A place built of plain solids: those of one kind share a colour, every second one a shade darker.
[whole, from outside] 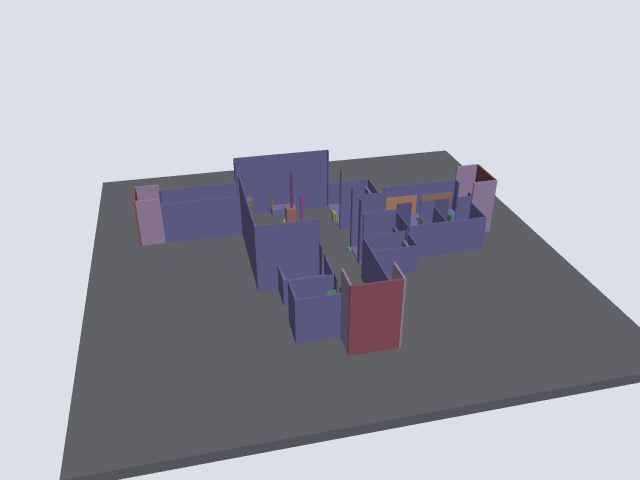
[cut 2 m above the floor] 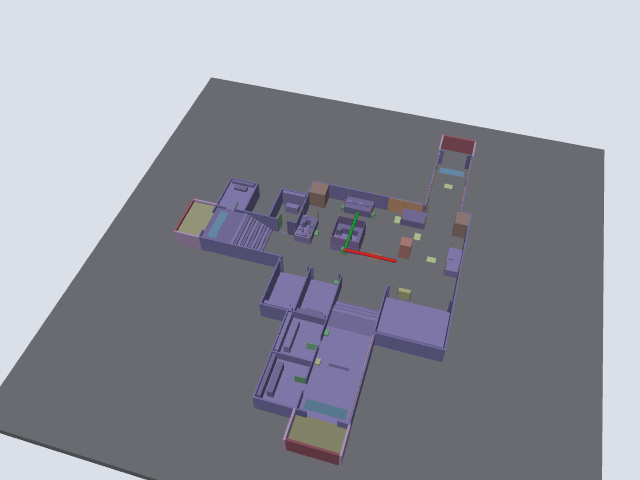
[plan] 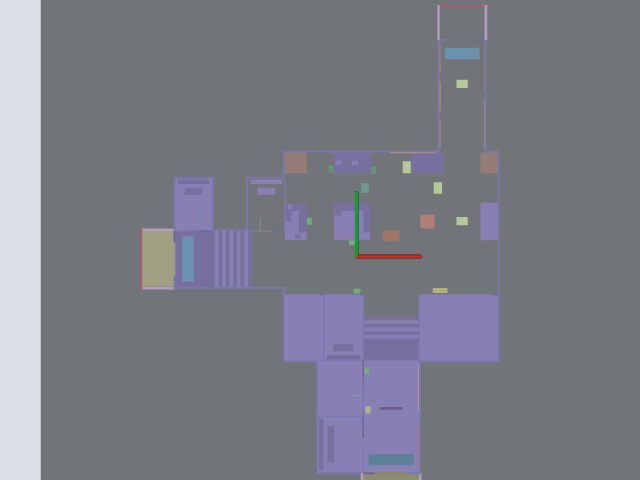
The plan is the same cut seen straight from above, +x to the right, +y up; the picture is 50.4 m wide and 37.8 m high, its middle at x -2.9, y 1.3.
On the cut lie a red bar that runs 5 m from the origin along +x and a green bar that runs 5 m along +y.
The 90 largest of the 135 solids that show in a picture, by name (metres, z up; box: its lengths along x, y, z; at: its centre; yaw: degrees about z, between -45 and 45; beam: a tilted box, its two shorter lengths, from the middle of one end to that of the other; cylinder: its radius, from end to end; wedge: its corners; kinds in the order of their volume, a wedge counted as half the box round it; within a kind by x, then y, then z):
{
 "piece_1": {"box": [2.87, 4.13, 1.76], "at": [-12.86, 4.07, 0.83]},
 "piece_2": {"box": [2.47, 0.35, 2.05], "at": [-12.86, 5.88, 2.69]},
 "piece_3": {"box": [3.12, 4.4, 1.76], "at": [-12.74, -0.2, 0.83]},
 "piece_4": {"box": [0.29, 4.42, 1.76], "at": [-11.04, -0.2, 0.83]},
 "piece_5": {"box": [0.29, 4.42, 1.59], "at": [-10.74, -0.2, 0.75]},
 "piece_6": {"box": [0.29, 4.42, 1.42], "at": [-10.46, -0.2, 0.66]},
 "piece_7": {"box": [0.29, 4.42, 1.25], "at": [-10.16, -0.2, 0.57]},
 "piece_8": {"box": [0.29, 4.42, 1.08], "at": [-9.88, -0.2, 0.49]},
 "piece_9": {"box": [0.29, 4.42, 0.91], "at": [-9.59, -0.2, 0.4]},
 "piece_10": {"box": [0.29, 4.42, 0.73], "at": [-9.29, -0.2, 0.32]},
 "piece_11": {"box": [0.29, 4.42, 0.56], "at": [-9.01, -0.2, 0.23]},
 "piece_12": {"box": [1.37, 0.55, 0.95], "at": [-7.12, 5.13, 0.42]},
 "piece_13": {"box": [2.47, 0.35, 2.05], "at": [-7.12, 5.88, 0.97]},
 "piece_14": {"box": [1.74, 0.62, 0.95], "at": [-4.81, 1.58, 0.42]},
 "piece_15": {"box": [1.7, 2.91, 0.17], "at": [-4.81, 2.75, 0.04]},
 "piece_16": {"box": [1.74, 0.62, 0.95], "at": [-4.81, 3.92, 0.42]},
 "piece_17": {"box": [0.62, 1.71, 0.95], "at": [-4.25, 2.75, 0.42]},
 "piece_18": {"box": [2.69, 0.35, 2.05], "at": [-4.13, -7.94, 1.12]},
 "piece_19": {"box": [1.59, 0.55, 0.95], "at": [-4.13, -7.19, 0.57]},
 "piece_20": {"box": [3.1, 5.2, 0.2], "at": [-4.13, -5.59, 0.05]},
 "piece_21": {"box": [0.35, 4.0, 2.05], "at": [-2.81, -14.8, 1.97]},
 "piece_22": {"box": [0.35, 4.0, 2.05], "at": [-2.81, -10.39, 1.97]},
 "piece_23": {"box": [0.55, 2.9, 0.95], "at": [-2.06, -14.8, 1.42]},
 "piece_24": {"box": [0.55, 2.9, 0.95], "at": [-2.06, -10.39, 1.42]},
 "piece_25": {"box": [3.57, 4.41, 1.04], "at": [-1.27, -14.8, 0.47]},
 "piece_26": {"box": [3.57, 4.41, 1.04], "at": [-1.27, -10.39, 0.47]},
 "piece_27": {"box": [2.69, 0.35, 2.05], "at": [-1.04, -7.94, 1.12]},
 "piece_28": {"box": [1.59, 0.55, 0.95], "at": [-1.04, -7.19, 0.57]},
 "piece_29": {"box": [3.1, 5.2, 0.2], "at": [-1.04, -5.59, 0.05]},
 "piece_30": {"box": [2.95, 0.62, 0.95], "at": [-0.35, 1.58, 0.42]},
 "piece_31": {"box": [2.91, 2.91, 0.17], "at": [-0.35, 2.75, 0.04]},
 "piece_32": {"box": [2.95, 0.62, 0.95], "at": [-0.35, 3.92, 0.42]},
 "piece_33": {"box": [2.95, 1.63, 0.95], "at": [-0.35, 7.38, 0.42]},
 "piece_34": {"box": [0.62, 1.71, 0.95], "at": [0.81, 2.75, 0.42]},
 "piece_35": {"box": [4.39, 8.81, 1.04], "at": [2.71, -12.59, 0.47]},
 "piece_36": {"box": [4.39, 1.73, 1.04], "at": [2.71, -7.32, 0.47]},
 "piece_37": {"box": [4.41, 0.29, 1.04], "at": [2.71, -6.32, 0.47]},
 "piece_38": {"box": [4.41, 0.29, 0.88], "at": [2.71, -6.03, 0.39]},
 "piece_39": {"box": [4.41, 0.29, 0.71], "at": [2.71, -5.74, 0.31]},
 "piece_40": {"box": [2.56, 1.63, 0.95], "at": [5.57, 7.38, 0.42]},
 "piece_41": {"box": [5.79, 0.35, 2.05], "at": [8.0, -7.94, 1.12]},
 "piece_42": {"box": [4.69, 0.55, 0.95], "at": [8.0, -7.19, 0.57]},
 "piece_43": {"box": [6.19, 5.2, 0.2], "at": [8.0, -5.59, 0.05]},
 "piece_44": {"box": [1.34, 2.95, 0.95], "at": [10.42, 2.75, 0.42]},
 "wall_1": {"box": [0.15, 4.28, 4.76], "at": [-14.37, 4.14, 2.33]},
 "wall_2": {"box": [3.17, 0.15, 4.76], "at": [-12.86, 6.21, 2.33]},
 "wall_3": {"box": [0.15, 4.25, 4.76], "at": [-11.35, 4.16, 2.33]},
 "wall_4": {"box": [8.8, 0.15, 4.88], "at": [-10.04, -2.47, 2.39]},
 "wall_5": {"box": [2.87, 0.15, 4.88], "at": [-9.99, 2.08, 2.39]},
 "wall_6": {"box": [0.15, 4.25, 3.05], "at": [-8.63, 4.16, 1.48]},
 "wall_7": {"box": [2.99, 0.15, 3.05], "at": [-7.21, 6.21, 1.48]},
 "wall_8": {"box": [0.15, 5.35, 3.2], "at": [-5.75, -5.66, 1.55]},
 "wall_9": {"box": [0.15, 0.64, 7.52], "at": [-5.75, -2.71, 3.71]},
 "wall_10": {"box": [0.15, 2.21, 7.52], "at": [-5.75, 7.24, 3.71]},
 "wall_11": {"box": [0.12, 4.13, 7.52], "at": [-5.68, 4.07, 3.71]},
 "wall_12": {"box": [2.77, 0.15, 3.2], "at": [-4.44, -8.26, 1.55]},
 "wall_13": {"box": [0.15, 4.55, 4.04], "at": [-3.13, -14.87, 1.97]},
 "wall_14": {"box": [0.15, 4.38, 4.04], "at": [-3.13, -10.41, 1.97]},
 "wall_15": {"box": [0.12, 5.2, 3.2], "at": [-2.58, -5.59, 1.55]},
 "wall_16": {"box": [3.72, 0.15, 4.04], "at": [-1.35, -17.07, 1.97]},
 "wall_17": {"box": [3.57, 0.12, 4.04], "at": [-1.27, -12.59, 1.97]},
 "wall_18": {"box": [3.1, 0.12, 4.04], "at": [-1.04, -8.19, 1.97]},
 "wall_19": {"box": [12.36, 0.15, 7.52], "at": [0.35, 8.27, 3.71]},
 "wall_20": {"box": [0.12, 1.7, 4.88], "at": [0.51, -16.15, 2.39]},
 "wall_21": {"box": [0.12, 1.7, 4.88], "at": [0.51, -13.45, 2.39]},
 "wall_22": {"box": [0.12, 1.7, 4.88], "at": [0.51, -11.74, 2.39]},
 "wall_23": {"box": [0.12, 1.7, 4.88], "at": [0.51, -9.04, 2.39]},
 "wall_24": {"box": [0.12, 5.2, 4.24], "at": [0.51, -5.59, 2.07]},
 "wall_25": {"box": [1.05, 0.15, 4.88], "at": [4.53, -17.07, 2.39]},
 "wall_26": {"box": [0.12, 5.2, 4.24], "at": [4.9, -5.59, 2.07]},
 "wall_27": {"box": [0.15, 9.0, 4.88], "at": [4.98, -12.65, 2.39]},
 "wall_28": {"box": [0.15, 9.0, 4.88], "at": [6.45, 12.65, 2.39]},
 "wall_29": {"box": [6.34, 0.15, 3.2], "at": [8.07, -8.26, 1.55]},
 "wall_30": {"box": [0.15, 9.0, 4.88], "at": [10.14, 12.65, 2.39]},
 "wall_31": {"box": [0.15, 5.35, 3.2], "at": [11.17, -5.66, 1.55]},
 "wall_32": {"box": [0.15, 11.37, 7.52], "at": [11.17, 2.65, 3.71]},
 "street_1": {"box": [2.6, 4.4, 1.76], "at": [-15.6, -0.2, 0.83]},
 "street_2": {"box": [4.39, 2.6, 1.04], "at": [2.71, -18.3, 0.47]},
 "wing_1": {"box": [2.78, 0.2, 7.26], "at": [-15.71, -2.49, 3.58]},
 "wing_2": {"box": [2.78, 0.2, 7.26], "at": [-15.71, 2.1, 3.58]},
 "wing_3": {"box": [0.2, 2.78, 6.54], "at": [0.41, -18.41, 3.22]},
 "wing_4": {"box": [0.2, 2.78, 6.54], "at": [5.0, -18.41, 3.22]},
 "wing_5": {"box": [0.2, 2.78, 5.55], "at": [6.43, 18.41, 2.73]},
 "wing_6": {"box": [0.2, 2.78, 5.55], "at": [10.16, 18.41, 2.73]},
 "opp_1": {"box": [0.2, 4.8, 7.26], "at": [-17.0, -0.2, 3.58]},
 "opp_2": {"box": [4.79, 0.2, 6.54], "at": [2.71, -19.7, 3.22]},
 "opp_3": {"box": [3.94, 0.2, 5.55], "at": [8.3, 19.7, 2.73]},
 "store_1": {"box": [1.74, 1.63, 2.45], "at": [-4.81, 7.38, 1.18]},
 "store_2": {"box": [1.34, 1.63, 2.45], "at": [10.42, 7.38, 1.18]},
 "pillar_1": {"box": [1.1, 1.1, 3.25], "at": [5.57, 2.75, 1.57]}
}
